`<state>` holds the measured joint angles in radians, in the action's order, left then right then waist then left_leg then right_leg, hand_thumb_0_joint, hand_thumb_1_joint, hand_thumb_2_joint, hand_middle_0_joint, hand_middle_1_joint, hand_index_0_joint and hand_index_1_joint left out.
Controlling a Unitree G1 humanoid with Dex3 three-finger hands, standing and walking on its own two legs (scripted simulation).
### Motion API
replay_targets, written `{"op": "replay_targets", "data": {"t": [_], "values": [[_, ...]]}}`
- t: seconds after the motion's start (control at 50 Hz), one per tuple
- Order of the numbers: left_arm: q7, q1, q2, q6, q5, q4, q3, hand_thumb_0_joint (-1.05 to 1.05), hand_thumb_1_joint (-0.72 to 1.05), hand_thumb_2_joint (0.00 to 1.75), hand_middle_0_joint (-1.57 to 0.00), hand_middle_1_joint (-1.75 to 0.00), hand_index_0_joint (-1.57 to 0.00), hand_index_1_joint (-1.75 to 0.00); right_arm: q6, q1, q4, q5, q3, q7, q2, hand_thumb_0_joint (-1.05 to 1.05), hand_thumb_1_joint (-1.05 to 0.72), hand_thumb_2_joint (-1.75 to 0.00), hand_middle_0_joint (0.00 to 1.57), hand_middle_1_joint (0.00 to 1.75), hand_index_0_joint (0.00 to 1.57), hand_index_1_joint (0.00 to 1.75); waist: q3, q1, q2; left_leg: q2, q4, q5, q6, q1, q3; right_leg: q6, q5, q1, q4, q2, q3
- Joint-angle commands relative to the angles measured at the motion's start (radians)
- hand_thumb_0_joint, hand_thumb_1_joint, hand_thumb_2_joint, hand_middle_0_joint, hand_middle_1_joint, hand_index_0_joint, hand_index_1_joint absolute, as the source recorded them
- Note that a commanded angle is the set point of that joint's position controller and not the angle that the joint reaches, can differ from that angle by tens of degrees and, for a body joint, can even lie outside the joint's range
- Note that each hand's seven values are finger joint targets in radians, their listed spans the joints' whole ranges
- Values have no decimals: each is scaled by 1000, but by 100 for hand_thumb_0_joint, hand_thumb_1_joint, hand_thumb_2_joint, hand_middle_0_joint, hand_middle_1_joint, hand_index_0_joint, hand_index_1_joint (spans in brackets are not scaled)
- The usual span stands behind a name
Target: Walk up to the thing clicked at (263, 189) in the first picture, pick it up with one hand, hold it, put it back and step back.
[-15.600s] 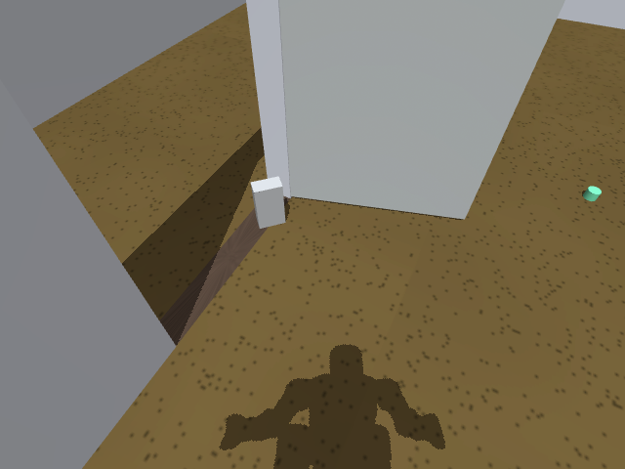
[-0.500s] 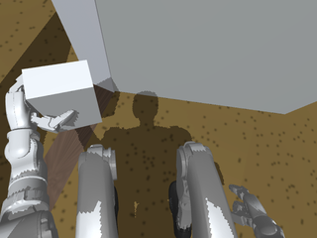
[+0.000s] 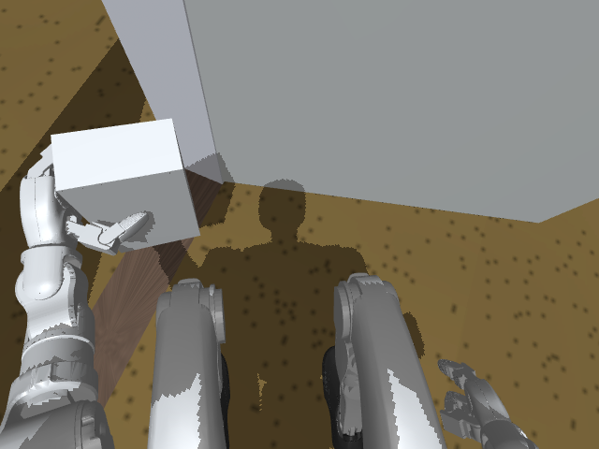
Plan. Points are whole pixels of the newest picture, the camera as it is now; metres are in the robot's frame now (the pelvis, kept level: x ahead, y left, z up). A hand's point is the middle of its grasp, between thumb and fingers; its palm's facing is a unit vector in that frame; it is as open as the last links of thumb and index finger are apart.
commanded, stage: lift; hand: left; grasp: from the side
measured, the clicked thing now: (142, 196) +0.43 +0.20 -0.05
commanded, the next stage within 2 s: hold in 1.96 s
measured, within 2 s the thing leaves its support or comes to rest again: neither
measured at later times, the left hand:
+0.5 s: hand (48, 157) +0.39 +0.23 +0.12, palm faces +0.17 -0.98 -0.06, open 10.4 cm
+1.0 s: hand out of the picture +0.39 +0.23 +0.27, palm faces +0.18 -0.98 -0.05, open 10.4 cm
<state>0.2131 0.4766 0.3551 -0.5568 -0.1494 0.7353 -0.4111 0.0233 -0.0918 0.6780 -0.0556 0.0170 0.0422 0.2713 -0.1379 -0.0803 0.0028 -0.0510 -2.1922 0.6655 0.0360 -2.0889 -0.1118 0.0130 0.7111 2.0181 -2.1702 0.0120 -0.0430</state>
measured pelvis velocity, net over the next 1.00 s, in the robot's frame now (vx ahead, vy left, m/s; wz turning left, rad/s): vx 0.05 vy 0.01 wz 0.06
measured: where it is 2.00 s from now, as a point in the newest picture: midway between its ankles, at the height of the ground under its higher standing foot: (280, 423)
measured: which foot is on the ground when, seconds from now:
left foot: down 0.00-1.00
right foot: down 0.00-1.00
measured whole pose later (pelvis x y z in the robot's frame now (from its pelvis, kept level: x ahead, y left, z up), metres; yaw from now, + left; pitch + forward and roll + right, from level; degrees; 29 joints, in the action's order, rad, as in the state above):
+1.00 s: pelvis +0.05 +0.01 +0.25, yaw +4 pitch +20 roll -3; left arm 0.05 0.12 0.26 -0.27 -0.17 0.29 -0.19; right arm -0.05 -0.20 0.61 0.03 0.01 -0.03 0.23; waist -0.15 -0.05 -0.02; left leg -0.06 -1.37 0.56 0.02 -1.16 -0.05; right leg 0.02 0.58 1.08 -1.32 -0.01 -0.04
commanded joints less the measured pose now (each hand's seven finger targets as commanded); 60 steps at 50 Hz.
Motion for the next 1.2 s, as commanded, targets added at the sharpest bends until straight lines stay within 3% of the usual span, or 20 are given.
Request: {"op": "replay_targets", "data": {"t": [0.0, 0.08, 0.12, 0.18, 0.22, 0.3, 0.34, 0.42, 0.5, 0.56, 0.62, 0.7, 0.74, 0.76, 0.8, 0.98, 1.06, 1.1, 1.12, 1.18], "values": [[-12, 279, 214, -77, -65, -340, -39, 0, 1, 119, -127, -141, -131, -139, -30, -89, -95, 20, -77, -20, 190, 0, -93, -90, 20, 30, 20, 30, -670, 28, -166, 24, 322, -89, -50, 539, 50, -58, -147, -304, 299, 22, -41], [-18, 288, 241, -50, -63, -449, -23, 0, -2, 118, -128, -141, -132, -140, -34, -93, -108, 28, -82, -30, 178, 0, -93, -90, 20, 30, 20, 30, -697, 28, -171, 24, 345, -87, -56, 557, 64, -51, -144, -376, 370, 16, -9], [-16, 236, 183, -27, -74, -446, 17, 0, 2, 119, -128, -141, -132, -140, -40, -92, -113, 38, -82, -33, 174, 0, -93, -90, 20, 30, 20, 30, -672, 18, -149, 25, 373, -82, -55, 569, 55, -52, -142, -381, 391, 16, -13], [-22, 119, 149, 8, -84, -377, 9, 0, 3, 120, -126, -141, -130, -139, -45, -89, -123, 49, -91, -41, 179, 0, -92, -90, 20, 30, 20, 30, -632, 24, -112, 24, 406, -75, -58, 590, 47, -50, -138, -393, 424, 16, -18], [-33, 193, 199, 11, -92, -538, -12, 0, 3, 119, -127, -141, -131, -139, -49, -97, -125, 53, -92, -45, 175, 0, -92, -90, 20, 30, 20, 30, -697, 47, -149, 22, 422, -106, -54, 651, 51, -51, -162, -439, 445, 12, -7], [-55, 51, 128, 65, -94, -525, 34, 0, 2, 121, -127, -142, -131, -140, -55, -80, -147, 69, -92, -53, 162, 0, -91, -89, 20, 30, 20, 30, -634, 40, -106, 21, 490, -106, -55, 681, 49, -45, -164, -497, 512, 10, -4], [-76, 105, 159, 69, -98, -653, 17, 0, 1, 119, -126, -140, -129, -138, -56, -83, -153, 73, -92, -57, 156, 0, -91, -90, 20, 30, 20, 30, -660, 49, -121, 19, 517, -111, -54, 715, 49, -45, -171, -541, 538, 9, 3], [-110, 14, 155, 114, -92, -726, 28, 0, 1, 119, -125, -139, -128, -138, -59, -88, -168, 83, -95, -68, 147, 0, -91, -90, 20, 30, 20, 30, -667, 56, -101, 18, 579, -161, -55, 792, 49, -37, -221, -654, 611, 7, 13], [-127, -89, 70, 161, -91, -764, 110, 0, 0, 117, -122, -137, -126, -136, -66, -90, -178, 88, -90, -78, 128, 0, -91, -90, 20, 30, 20, 30, -646, 33, -83, 21, 639, -209, -59, 876, 51, -29, -275, -740, 693, 7, 17], [-154, -87, 103, 186, -80, -833, 102, 0, -1, 117, -121, -137, -125, -135, -71, -94, -175, 92, -88, -86, 116, 0, -91, -90, 20, 30, 20, 30, -609, 39, -85, 23, 701, -214, -58, 917, 57, -25, -286, -826, 762, 5, 32], [-168, -132, 58, 207, -84, -815, 128, 0, 2, 117, -122, -137, -125, -135, -80, -106, -171, 95, -82, -91, 111, 0, -91, -89, 20, 30, 20, 30, -575, 22, -74, 24, 756, -252, -59, 997, 50, -25, -334, -872, 809, 8, 21], [-184, -131, 88, 214, -70, -789, 106, 0, 3, 119, -123, -138, -126, -137, -89, -112, -162, 94, -78, -100, 100, 0, -90, -89, 20, 30, 20, 30, -483, 29, -64, 26, 823, -290, -60, 1048, 55, -23, -372, -948, 882, 8, 25], [-182, -139, 34, 212, -64, -738, 149, 0, 0, 118, -122, -137, -125, -136, -97, -110, -164, 91, -72, -96, 96, 0, -90, -89, 20, 30, 20, 30, -440, 22, -83, 25, 879, -274, -54, 1095, 48, -31, -351, -943, 902, 10, 11], [-189, -86, 84, 202, -61, -797, 113, 0, 2, 117, -123, -137, -126, -136, -98, -121, -161, 89, -76, -97, 100, 0, -90, -89, 20, 30, 20, 30, -468, 38, -117, 24, 893, -308, -50, 1140, 49, -32, -375, -964, 910, 7, 11], [-183, -125, 43, 209, -49, -731, 163, 0, 0, 118, -124, -138, -127, -137, -100, -121, -167, 89, -72, -96, 97, 0, -90, -89, 20, 30, 20, 30, -416, 24, -106, 24, 943, -296, -46, 1186, 44, -34, -363, -982, 950, 8, 1], [-153, -127, 9, 185, -55, -685, 198, 0, 0, 115, -127, -137, -130, -136, -109, -140, -166, 82, -65, -80, 97, 0, -91, -90, 20, 30, 20, 30, -379, 34, -129, 14, 1091, -354, -30, 1361, 30, -37, -398, -1087, 1054, 9, -19], [-167, -78, 52, 156, -61, -743, 153, 0, 1, 116, -127, -138, -130, -137, -111, -141, -164, 81, -66, -82, 96, 0, -92, -90, 20, 30, 20, 30, -382, 50, -115, 23, 1130, -346, -33, 1384, 43, -36, -399, -1155, 1100, 8, -14], [-162, -118, -10, 158, -64, -683, 205, 0, 3, 117, -127, -138, -130, -137, -114, -145, -165, 77, -55, -81, 88, 0, -92, -90, 20, 30, 20, 30, -360, 28, -84, 25, 1143, -353, -35, 1386, 47, -35, -413, -1176, 1121, 11, -16], [-167, -62, 26, 146, -65, -754, 181, 0, 4, 117, -128, -138, -130, -137, -118, -139, -164, 79, -61, -82, 95, 0, -92, -90, 20, 30, 20, 30, -365, 42, -101, 23, 1159, -345, -34, 1410, 48, -34, -407, -1181, 1128, 9, -15], [-163, -128, 3, 152, -49, -642, 206, 0, 2, 117, -128, -138, -130, -138, -114, -141, -159, 76, -58, -86, 89, 0, -92, -90, 20, 30, 20, 30, -319, 27, -63, 27, 1179, -331, -39, 1405, 59, -29, -405, -1215, 1172, 7, -9]]}}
